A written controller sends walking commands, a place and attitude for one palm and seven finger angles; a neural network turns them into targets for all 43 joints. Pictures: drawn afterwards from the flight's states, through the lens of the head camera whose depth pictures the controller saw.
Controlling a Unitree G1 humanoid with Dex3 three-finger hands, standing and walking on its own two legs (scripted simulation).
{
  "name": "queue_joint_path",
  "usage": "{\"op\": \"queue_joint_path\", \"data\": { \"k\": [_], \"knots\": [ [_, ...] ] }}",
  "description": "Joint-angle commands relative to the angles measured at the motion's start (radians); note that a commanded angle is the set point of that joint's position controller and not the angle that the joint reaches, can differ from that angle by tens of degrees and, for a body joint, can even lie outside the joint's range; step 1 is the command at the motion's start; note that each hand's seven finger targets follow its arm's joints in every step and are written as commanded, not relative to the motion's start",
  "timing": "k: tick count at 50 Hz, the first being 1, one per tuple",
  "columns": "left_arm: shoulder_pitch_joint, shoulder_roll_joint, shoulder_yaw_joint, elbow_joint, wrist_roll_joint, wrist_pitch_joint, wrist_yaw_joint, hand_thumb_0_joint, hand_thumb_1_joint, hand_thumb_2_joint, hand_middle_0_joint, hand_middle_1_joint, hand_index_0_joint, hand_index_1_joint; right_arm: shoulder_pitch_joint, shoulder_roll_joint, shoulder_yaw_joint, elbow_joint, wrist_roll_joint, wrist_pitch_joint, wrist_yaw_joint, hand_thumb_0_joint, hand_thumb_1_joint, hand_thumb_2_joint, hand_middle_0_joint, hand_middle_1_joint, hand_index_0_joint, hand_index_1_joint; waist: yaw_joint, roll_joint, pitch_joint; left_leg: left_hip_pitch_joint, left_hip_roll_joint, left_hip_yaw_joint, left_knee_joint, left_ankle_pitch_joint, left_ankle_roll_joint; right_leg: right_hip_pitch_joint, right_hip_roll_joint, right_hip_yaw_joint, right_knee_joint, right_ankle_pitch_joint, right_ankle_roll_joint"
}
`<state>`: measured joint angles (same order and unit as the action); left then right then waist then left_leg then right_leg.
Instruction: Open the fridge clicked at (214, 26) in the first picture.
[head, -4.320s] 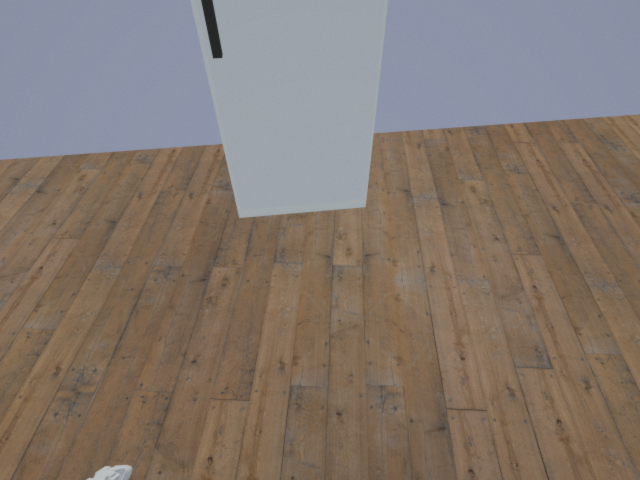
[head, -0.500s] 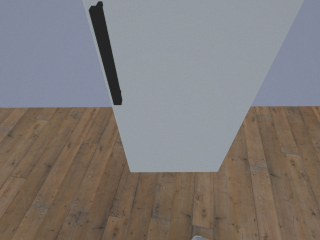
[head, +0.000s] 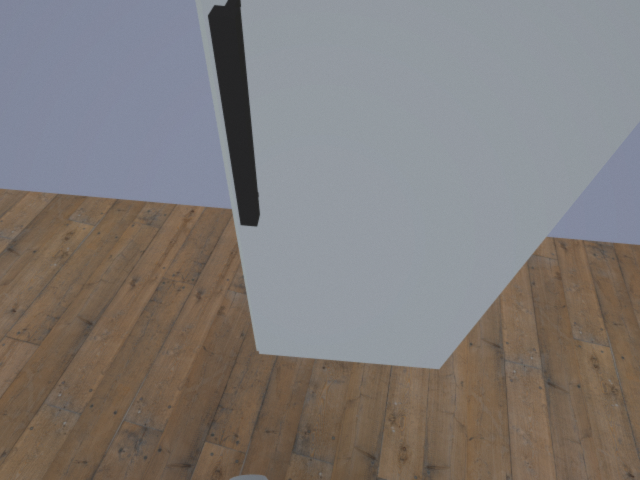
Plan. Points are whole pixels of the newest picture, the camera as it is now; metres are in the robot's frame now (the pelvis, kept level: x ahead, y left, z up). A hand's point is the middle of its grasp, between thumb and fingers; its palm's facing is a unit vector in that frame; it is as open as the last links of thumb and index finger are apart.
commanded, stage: come to a stop and stand still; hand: left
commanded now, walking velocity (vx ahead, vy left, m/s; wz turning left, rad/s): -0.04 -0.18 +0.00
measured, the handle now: (243, 130) +0.50 +0.16 +0.16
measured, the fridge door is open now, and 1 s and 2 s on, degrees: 0 0 0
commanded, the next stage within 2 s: look again from close up in 1.90 s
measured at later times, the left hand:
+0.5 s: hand out of the picture -0.05 +0.13 -0.16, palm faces +0.05 -0.98 -0.19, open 7.4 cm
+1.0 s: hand out of the picture -0.01 +0.22 -0.17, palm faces -0.01 -0.96 -0.27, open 7.4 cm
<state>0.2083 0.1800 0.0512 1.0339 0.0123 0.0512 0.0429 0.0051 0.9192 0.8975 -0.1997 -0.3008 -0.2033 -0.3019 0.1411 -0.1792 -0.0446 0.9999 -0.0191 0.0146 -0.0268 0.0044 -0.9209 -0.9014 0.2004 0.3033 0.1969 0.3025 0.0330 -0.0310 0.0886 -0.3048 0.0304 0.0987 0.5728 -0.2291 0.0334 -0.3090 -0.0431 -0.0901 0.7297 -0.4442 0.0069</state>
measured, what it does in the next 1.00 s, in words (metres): steps on the spot: right foot, then left foot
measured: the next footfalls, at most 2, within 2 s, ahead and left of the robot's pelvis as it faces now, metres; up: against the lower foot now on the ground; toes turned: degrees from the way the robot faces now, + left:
right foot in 0.30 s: -0.03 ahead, -0.15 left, +0.00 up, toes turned -2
left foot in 0.62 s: +0.06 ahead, +0.11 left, +0.00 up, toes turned +9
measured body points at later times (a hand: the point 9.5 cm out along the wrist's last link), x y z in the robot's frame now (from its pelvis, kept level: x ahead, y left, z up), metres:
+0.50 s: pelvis -0.04 -0.03 +0.01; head -0.04 -0.05 +0.46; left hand -0.05 +0.18 -0.14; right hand -0.04 -0.28 -0.15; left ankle -0.01 +0.10 -0.71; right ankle -0.07 -0.15 -0.73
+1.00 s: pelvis -0.03 +0.02 +0.00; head -0.01 +0.02 +0.45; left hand -0.01 +0.27 -0.15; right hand +0.00 -0.21 -0.16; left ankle -0.03 +0.11 -0.73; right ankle -0.07 -0.15 -0.73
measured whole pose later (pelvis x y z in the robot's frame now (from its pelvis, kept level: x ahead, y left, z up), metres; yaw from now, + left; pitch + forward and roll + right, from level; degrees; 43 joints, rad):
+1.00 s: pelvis -0.03 +0.02 +0.00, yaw -1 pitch +0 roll +0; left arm 0.26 0.20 0.00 1.06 0.02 0.01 0.04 0.01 0.91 0.90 -0.20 -0.30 -0.20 -0.30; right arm 0.26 -0.19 0.00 1.02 -0.02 -0.02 -0.02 0.02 -0.95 -0.90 0.21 0.30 0.20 0.30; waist 0.01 0.01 0.02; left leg -0.25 -0.02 0.10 0.55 -0.31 0.05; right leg -0.20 -0.11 0.01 0.54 -0.35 0.05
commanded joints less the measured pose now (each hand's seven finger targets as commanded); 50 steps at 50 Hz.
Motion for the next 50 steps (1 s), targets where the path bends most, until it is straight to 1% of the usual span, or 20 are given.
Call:
{"op": "queue_joint_path", "data": {
  "k": [1, 9, 11, 13, 14, 15, 16, 17, 20, 26, 29, 30, 31, 32, 33, 34, 35, 37, 41, 50],
  "knots": [
    [0.086, 0.079, 0.022, -0.031, 0.006, -0.013, -0.005, 0.000, 0.900, 0.900, -0.200, -0.300, -0.200, -0.300, 0.038, -0.135, -0.014, -0.052, -0.005, -0.013, -0.024, 0.000, -0.900, -0.900, 0.200, 0.300, 0.200, 0.300, -0.016, 0.168, -0.116, 0.112, 0.292, -0.258, -0.257, 0.476, 0.151, -0.102, 0.012, 0.130, 0.322, -0.060, 0.013],
    [0.064, 0.056, 0.004, -0.043, 0.008, -0.009, -0.023, 0.000, 0.900, 0.900, -0.200, -0.300, -0.200, -0.300, 0.086, -0.155, -0.035, -0.021, -0.005, -0.007, -0.013, 0.000, -0.900, -0.900, 0.200, 0.300, 0.200, 0.300, -0.066, 0.186, -0.134, 0.177, 0.279, -0.262, -0.314, 0.129, 0.134, -0.053, -0.006, 0.071, 0.051, -0.066, 0.025],
    [0.092, 0.032, -0.005, -0.023, 0.005, -0.017, -0.023, 0.000, 0.900, 0.900, -0.200, -0.300, -0.200, -0.300, 0.090, -0.153, -0.039, -0.009, -0.007, -0.005, -0.004, 0.000, -0.900, -0.900, 0.200, 0.300, 0.200, 0.300, -0.063, 0.195, -0.136, 0.130, 0.243, -0.258, -0.335, -0.018, 0.107, 0.036, 0.012, 0.043, -0.091, -0.030, 0.015],
    [0.193, 0.030, -0.008, 0.022, 0.006, -0.030, -0.020, 0.000, 0.900, 0.900, -0.200, -0.300, -0.200, -0.300, 0.068, -0.137, -0.038, -0.002, -0.001, -0.001, 0.004, 0.000, -0.900, -0.900, 0.200, 0.300, 0.200, 0.300, -0.019, 0.158, -0.119, 0.017, 0.179, -0.197, -0.322, -0.178, 0.044, 0.197, 0.023, 0.005, -0.316, 0.136, 0.004],
    [0.213, 0.058, -0.010, 0.034, 0.011, -0.043, -0.015, 0.000, 0.900, 0.900, -0.200, -0.300, -0.200, -0.300, 0.073, -0.095, -0.030, 0.006, 0.007, -0.003, 0.010, 0.000, -0.900, -0.900, 0.200, 0.300, 0.200, 0.300, -0.011, 0.082, -0.086, -0.040, 0.115, -0.146, -0.252, -0.193, -0.003, 0.242, -0.025, 0.075, -0.436, 0.139, -0.010],
    [0.197, 0.112, -0.008, 0.030, 0.015, -0.052, -0.011, 0.000, 0.900, 0.900, -0.200, -0.300, -0.200, -0.300, 0.075, -0.041, -0.016, -0.003, 0.015, 0.001, 0.014, 0.000, -0.900, -0.900, 0.200, 0.300, 0.200, 0.300, -0.027, -0.059, -0.051, -0.063, 0.041, -0.075, -0.145, -0.189, -0.052, 0.158, -0.169, 0.255, -0.539, -0.049, -0.064],
    [0.148, 0.162, -0.004, 0.008, 0.012, -0.050, -0.013, 0.000, 0.900, 0.900, -0.200, -0.300, -0.200, -0.300, 0.058, -0.027, -0.007, -0.017, 0.009, 0.005, 0.024, 0.000, -0.900, -0.900, 0.200, 0.300, 0.200, 0.300, -0.030, -0.125, 0.001, -0.025, 0.012, -0.048, -0.082, -0.155, -0.062, 0.004, -0.260, 0.337, -0.630, -0.213, -0.105],
    [0.100, 0.178, 0.003, -0.009, 0.009, -0.059, -0.010, 0.000, 0.900, 0.900, -0.200, -0.300, -0.200, -0.300, 0.040, -0.050, -0.011, -0.012, -0.001, 0.013, 0.026, 0.000, -0.900, -0.900, 0.200, 0.300, 0.200, 0.300, -0.019, -0.226, 0.050, -0.016, 0.021, -0.060, 0.007, -0.120, -0.059, -0.102, -0.270, 0.394, -0.681, -0.283, -0.115],
    [0.061, 0.149, 0.004, -0.016, 0.011, -0.067, -0.011, 0.000, 0.900, 0.900, -0.200, -0.300, -0.200, -0.300, 0.111, -0.060, -0.011, 0.021, -0.003, 0.003, 0.030, 0.000, -0.900, -0.900, 0.200, 0.300, 0.200, 0.300, -0.041, -0.130, 0.072, -0.065, 0.022, -0.076, 0.090, -0.079, -0.051, -0.013, -0.242, 0.315, -0.605, -0.046, -0.128],
    [0.161, 0.136, 0.015, 0.020, 0.014, -0.072, -0.007, 0.000, 0.900, 0.900, -0.200, -0.300, -0.200, -0.300, 0.104, -0.060, 0.000, 0.009, 0.004, -0.011, 0.017, 0.000, -0.900, -0.900, 0.200, 0.300, 0.200, 0.300, 0.005, -0.114, 0.006, -0.093, 0.024, -0.057, 0.064, -0.138, -0.068, 0.176, -0.265, 0.251, -0.446, 0.453, -0.152],
    [0.126, 0.115, 0.009, 0.030, 0.003, -0.064, -0.003, 0.000, 0.900, 0.900, -0.200, -0.300, -0.200, -0.300, 0.192, -0.050, 0.007, 0.051, 0.009, -0.023, 0.007, 0.000, -0.900, -0.900, 0.200, 0.300, 0.200, 0.300, -0.027, -0.090, -0.051, 0.131, 0.018, -0.052, -0.181, 0.072, -0.061, 0.121, -0.179, 0.165, -0.327, 0.487, -0.086],
    [0.138, 0.088, 0.003, 0.033, -0.001, -0.061, -0.005, 0.000, 0.900, 0.900, -0.200, -0.300, -0.200, -0.300, 0.213, -0.076, 0.007, 0.064, 0.006, -0.032, 0.002, 0.000, -0.900, -0.900, 0.200, 0.300, 0.200, 0.300, -0.024, -0.007, -0.078, 0.209, 0.064, -0.091, -0.176, 0.242, -0.041, 0.076, -0.119, 0.118, -0.282, 0.435, -0.046],
    [0.219, 0.073, -0.014, 0.063, 0.009, -0.094, 0.038, 0.000, 0.900, 0.900, -0.200, -0.300, -0.200, -0.300, 0.122, -0.096, 0.017, -0.011, 0.007, -0.043, 0.010, 0.000, -0.900, -0.900, 0.200, 0.300, 0.200, 0.300, 0.005, -0.033, -0.004, 0.053, 0.090, -0.073, 0.056, 0.189, -0.044, 0.082, -0.128, 0.184, -0.338, 0.654, -0.035],
    [0.163, 0.135, -0.001, 0.009, 0.016, -0.106, 0.030, 0.000, 0.900, 0.900, -0.200, -0.300, -0.200, -0.300, 0.220, -0.053, 0.019, -0.024, 0.001, -0.029, 0.014, 0.000, -0.900, -0.900, 0.200, 0.300, 0.200, 0.300, -0.056, -0.059, -0.090, 0.039, 0.054, -0.073, 0.028, -0.077, -0.029, 0.094, -0.185, 0.214, -0.349, 0.470, -0.070],
    [0.099, 0.126, -0.009, -0.006, 0.017, -0.095, 0.023, 0.000, 0.900, 0.900, -0.200, -0.300, -0.200, -0.300, 0.238, -0.047, 0.025, -0.013, 0.002, -0.030, 0.017, 0.000, -0.900, -0.900, 0.200, 0.300, 0.200, 0.300, -0.077, 0.039, -0.062, 0.058, 0.042, -0.081, -0.031, -0.070, -0.033, 0.036, -0.163, 0.157, -0.308, 0.241, -0.080],
    [0.100, 0.100, -0.010, -0.016, 0.014, -0.089, 0.016, 0.000, 0.900, 0.900, -0.200, -0.300, -0.200, -0.300, 0.254, -0.058, 0.028, -0.013, -0.006, -0.047, 0.025, 0.000, -0.900, -0.900, 0.200, 0.300, 0.200, 0.300, -0.061, 0.259, -0.085, 0.058, 0.065, -0.134, -0.098, 0.131, -0.026, 0.058, -0.086, 0.086, -0.185, 0.223, -0.062],
    [0.135, 0.093, -0.021, -0.008, 0.008, -0.079, 0.010, 0.000, 0.900, 0.900, -0.200, -0.300, -0.200, -0.300, 0.232, -0.095, 0.025, -0.018, -0.004, -0.051, 0.017, 0.000, -0.900, -0.900, 0.200, 0.300, 0.200, 0.300, -0.040, 0.339, -0.095, 0.055, 0.115, -0.199, -0.138, 0.254, 0.011, 0.063, -0.021, 0.037, -0.134, 0.105, -0.038],
    [0.159, 0.063, -0.036, 0.003, 0.009, -0.070, 0.005, 0.000, 0.900, 0.900, -0.200, -0.300, -0.200, -0.300, 0.204, -0.118, 0.022, -0.042, 0.001, -0.047, 0.001, 0.000, -0.900, -0.900, 0.200, 0.300, 0.200, 0.300, -0.019, 0.227, -0.096, 0.052, 0.143, -0.219, -0.159, 0.255, 0.056, 0.066, 0.008, 0.024, -0.141, 0.039, -0.033],
    [0.128, 0.076, -0.042, 0.005, 0.009, -0.068, -0.003, 0.000, 0.900, 0.900, -0.200, -0.300, -0.200, -0.300, 0.177, -0.101, 0.025, -0.043, 0.003, -0.048, 0.001, 0.000, -0.900, -0.900, 0.200, 0.300, 0.200, 0.300, -0.025, 0.018, -0.052, 0.033, 0.085, -0.166, -0.146, 0.132, 0.023, 0.065, -0.035, 0.092, -0.220, 0.188, -0.034],
    [0.107, 0.129, -0.036, -0.007, 0.008, -0.060, -0.005, 0.000, 0.900, 0.900, -0.200, -0.300, -0.200, -0.300, 0.145, -0.141, 0.020, -0.024, 0.002, -0.054, 0.000, 0.000, -0.900, -0.900, 0.200, 0.300, 0.200, 0.300, -0.020, 0.053, -0.064, 0.087, 0.086, -0.147, -0.188, 0.198, 0.021, 0.076, -0.052, 0.095, -0.233, 0.247, -0.017]
  ]
}}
